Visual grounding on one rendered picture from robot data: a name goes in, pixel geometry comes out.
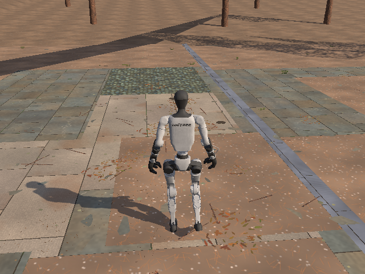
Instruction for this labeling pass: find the robot left forearm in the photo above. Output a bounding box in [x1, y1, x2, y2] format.
[149, 139, 160, 163]

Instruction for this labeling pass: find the robot left upper arm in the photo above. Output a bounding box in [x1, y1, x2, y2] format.
[155, 115, 170, 147]

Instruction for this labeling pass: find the robot right forearm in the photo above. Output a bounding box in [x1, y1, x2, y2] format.
[204, 137, 216, 159]

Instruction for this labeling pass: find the robot left hand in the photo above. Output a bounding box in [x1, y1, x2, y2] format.
[148, 161, 161, 174]

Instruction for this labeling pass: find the robot right hand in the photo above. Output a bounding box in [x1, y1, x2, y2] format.
[204, 158, 217, 169]

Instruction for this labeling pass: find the robot left foot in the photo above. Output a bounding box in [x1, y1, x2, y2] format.
[169, 218, 177, 232]

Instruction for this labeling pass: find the left robot shin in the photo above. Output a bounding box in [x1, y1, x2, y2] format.
[167, 188, 176, 225]

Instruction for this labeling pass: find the robot right upper arm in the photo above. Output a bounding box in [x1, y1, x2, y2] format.
[193, 115, 210, 146]

